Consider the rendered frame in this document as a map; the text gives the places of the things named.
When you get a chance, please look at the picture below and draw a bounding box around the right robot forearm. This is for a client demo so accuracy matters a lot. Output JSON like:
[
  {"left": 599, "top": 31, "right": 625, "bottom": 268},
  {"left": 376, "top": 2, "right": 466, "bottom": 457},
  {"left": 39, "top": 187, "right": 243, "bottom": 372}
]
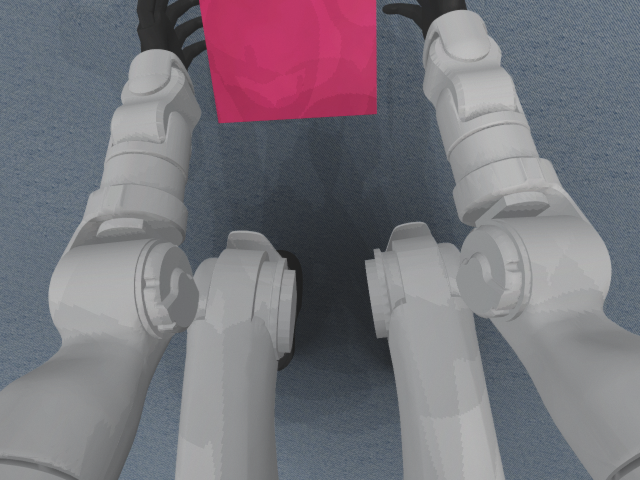
[{"left": 423, "top": 10, "right": 611, "bottom": 282}]

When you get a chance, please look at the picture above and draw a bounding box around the left robot forearm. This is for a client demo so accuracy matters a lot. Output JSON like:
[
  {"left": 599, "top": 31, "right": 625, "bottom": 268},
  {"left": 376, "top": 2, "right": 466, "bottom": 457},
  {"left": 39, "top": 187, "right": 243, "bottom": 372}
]
[{"left": 48, "top": 49, "right": 201, "bottom": 327}]

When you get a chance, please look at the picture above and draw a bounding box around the right robot hand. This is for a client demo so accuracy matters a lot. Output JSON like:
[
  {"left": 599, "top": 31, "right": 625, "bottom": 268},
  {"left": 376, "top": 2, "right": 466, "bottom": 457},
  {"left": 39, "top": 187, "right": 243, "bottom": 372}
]
[{"left": 382, "top": 0, "right": 467, "bottom": 40}]

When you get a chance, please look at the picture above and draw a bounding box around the left robot upper arm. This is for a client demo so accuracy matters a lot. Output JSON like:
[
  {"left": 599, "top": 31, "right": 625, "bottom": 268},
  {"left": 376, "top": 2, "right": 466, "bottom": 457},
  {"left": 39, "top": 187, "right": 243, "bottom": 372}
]
[{"left": 0, "top": 238, "right": 199, "bottom": 480}]

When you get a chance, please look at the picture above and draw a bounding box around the right robot upper arm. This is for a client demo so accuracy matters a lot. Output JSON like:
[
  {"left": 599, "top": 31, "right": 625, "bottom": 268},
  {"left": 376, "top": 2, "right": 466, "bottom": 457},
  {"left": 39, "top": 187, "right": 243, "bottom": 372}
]
[{"left": 456, "top": 215, "right": 640, "bottom": 480}]

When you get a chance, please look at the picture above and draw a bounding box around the carton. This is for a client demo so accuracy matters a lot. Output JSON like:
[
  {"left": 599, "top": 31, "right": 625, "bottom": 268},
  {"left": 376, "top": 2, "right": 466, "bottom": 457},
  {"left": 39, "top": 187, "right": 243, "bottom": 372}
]
[{"left": 199, "top": 0, "right": 377, "bottom": 123}]

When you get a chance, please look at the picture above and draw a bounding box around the robot left foot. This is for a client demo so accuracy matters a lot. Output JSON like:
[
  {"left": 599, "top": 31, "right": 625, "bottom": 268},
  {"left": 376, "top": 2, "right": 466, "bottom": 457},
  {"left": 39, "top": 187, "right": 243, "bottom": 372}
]
[{"left": 276, "top": 250, "right": 303, "bottom": 371}]

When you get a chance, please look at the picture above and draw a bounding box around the robot left shin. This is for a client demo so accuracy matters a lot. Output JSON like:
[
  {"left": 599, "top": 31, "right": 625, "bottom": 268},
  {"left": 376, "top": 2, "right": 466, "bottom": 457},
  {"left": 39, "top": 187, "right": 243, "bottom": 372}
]
[{"left": 187, "top": 231, "right": 285, "bottom": 358}]

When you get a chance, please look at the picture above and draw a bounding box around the left robot hand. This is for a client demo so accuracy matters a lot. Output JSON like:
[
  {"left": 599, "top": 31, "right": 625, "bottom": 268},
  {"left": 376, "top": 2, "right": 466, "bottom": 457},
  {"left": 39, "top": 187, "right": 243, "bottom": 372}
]
[{"left": 137, "top": 0, "right": 207, "bottom": 72}]

